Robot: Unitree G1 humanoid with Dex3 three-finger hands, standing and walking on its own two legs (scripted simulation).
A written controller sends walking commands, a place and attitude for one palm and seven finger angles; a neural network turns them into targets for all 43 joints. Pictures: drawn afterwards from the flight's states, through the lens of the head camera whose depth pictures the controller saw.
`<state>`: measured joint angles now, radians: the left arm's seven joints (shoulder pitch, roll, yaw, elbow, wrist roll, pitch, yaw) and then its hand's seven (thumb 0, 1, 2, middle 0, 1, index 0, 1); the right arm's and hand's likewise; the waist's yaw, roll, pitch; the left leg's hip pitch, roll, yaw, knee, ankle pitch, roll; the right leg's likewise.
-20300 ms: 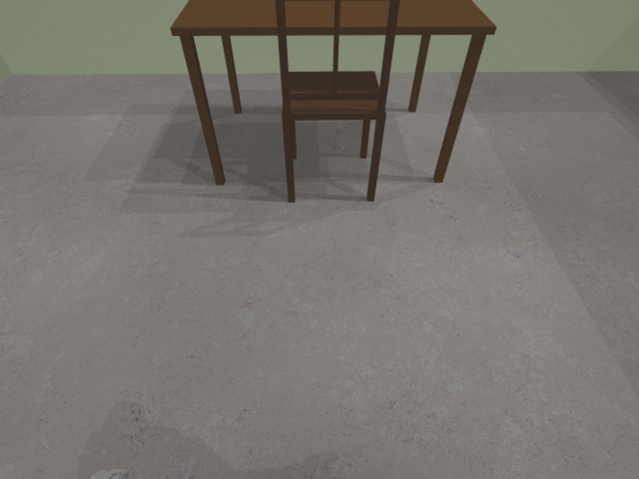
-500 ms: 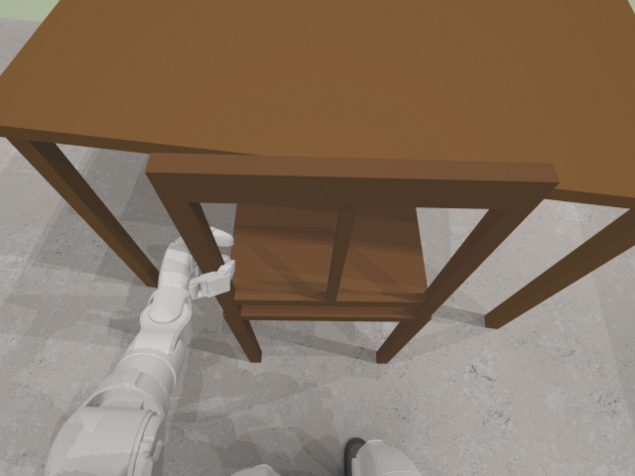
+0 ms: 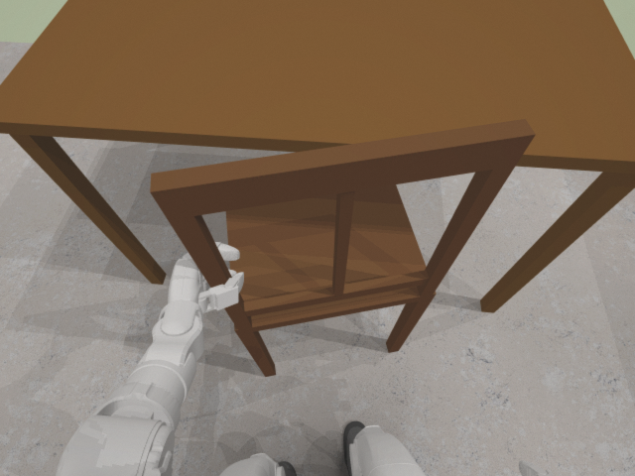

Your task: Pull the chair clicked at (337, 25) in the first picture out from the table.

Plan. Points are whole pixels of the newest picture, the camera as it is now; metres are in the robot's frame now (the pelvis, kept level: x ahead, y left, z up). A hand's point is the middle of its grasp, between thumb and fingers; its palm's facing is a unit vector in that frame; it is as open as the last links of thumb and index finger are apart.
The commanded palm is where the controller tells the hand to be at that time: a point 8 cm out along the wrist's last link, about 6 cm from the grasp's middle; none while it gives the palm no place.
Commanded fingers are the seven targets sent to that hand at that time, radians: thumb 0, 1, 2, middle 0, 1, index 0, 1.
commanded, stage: step backward, pulling the chair out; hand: left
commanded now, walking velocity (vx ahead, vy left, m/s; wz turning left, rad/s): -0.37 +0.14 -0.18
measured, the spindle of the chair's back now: (341, 249) +0.42 -0.04 -0.05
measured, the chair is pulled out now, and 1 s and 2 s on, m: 0.08 0.16 0.36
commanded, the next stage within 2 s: none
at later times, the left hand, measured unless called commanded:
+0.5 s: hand (237, 320) +0.32 +0.11 -0.06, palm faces +0.00 -0.98 -0.18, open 6.0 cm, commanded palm +0.31 +0.16 -0.06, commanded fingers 0.00 0.90 0.90 -0.50 -1.45 -0.50 -1.45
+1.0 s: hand (244, 360) +0.26 +0.10 -0.06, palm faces -0.04 -0.98 -0.22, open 5.9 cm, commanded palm +0.26 +0.14 -0.06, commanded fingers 0.00 0.90 0.90 -0.50 -1.45 -0.50 -1.45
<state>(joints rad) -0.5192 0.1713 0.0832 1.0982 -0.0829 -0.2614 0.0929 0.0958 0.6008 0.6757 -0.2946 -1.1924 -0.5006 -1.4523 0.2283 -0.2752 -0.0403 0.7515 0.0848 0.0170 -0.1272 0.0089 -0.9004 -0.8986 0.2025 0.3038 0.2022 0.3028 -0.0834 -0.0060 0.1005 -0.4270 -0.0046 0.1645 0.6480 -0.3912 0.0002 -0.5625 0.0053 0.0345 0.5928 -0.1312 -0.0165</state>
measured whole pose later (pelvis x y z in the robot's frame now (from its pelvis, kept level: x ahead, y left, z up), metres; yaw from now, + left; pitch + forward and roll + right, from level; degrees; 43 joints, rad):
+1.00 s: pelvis -0.11 -0.01 +0.00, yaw -11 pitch +1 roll -1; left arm -0.44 0.20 0.11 1.02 -0.06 -0.26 0.11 0.00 0.56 0.66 -0.28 -1.20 -0.50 -1.45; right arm 0.18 -0.20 0.02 0.73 0.04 -0.02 -0.09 0.01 -0.90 -0.90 0.20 0.30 0.20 0.30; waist -0.03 0.05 0.18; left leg -0.47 0.19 0.27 0.65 -0.19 0.01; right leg -0.33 0.00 -0.06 0.68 -0.36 -0.01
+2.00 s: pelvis -0.31 +0.04 +0.01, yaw -12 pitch +1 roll -1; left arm -0.41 0.14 -0.07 0.98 0.00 -0.21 0.08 -0.02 0.60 0.73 -0.14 -1.20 -0.43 -1.39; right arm 0.21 -0.21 0.00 0.71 0.02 0.01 -0.08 0.01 -0.90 -0.90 0.20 0.30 0.20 0.30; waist -0.03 0.06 0.13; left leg -0.34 0.09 -0.01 0.58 -0.25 -0.06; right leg -0.33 0.00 -0.06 0.53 -0.23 -0.01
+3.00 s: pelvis -0.37 +0.08 +0.02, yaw -12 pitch -2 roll +0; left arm -0.02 0.11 -0.16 0.67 0.02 -0.13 0.08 0.04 0.54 0.79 -0.13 -1.27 -0.51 -1.38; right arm 0.22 -0.20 0.03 0.67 0.02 -0.01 -0.11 0.01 -0.90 -0.90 0.20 0.30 0.20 0.30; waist -0.01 0.03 0.04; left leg -0.19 0.02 0.04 0.46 -0.24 -0.01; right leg -0.23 -0.04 0.00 0.48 -0.23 0.03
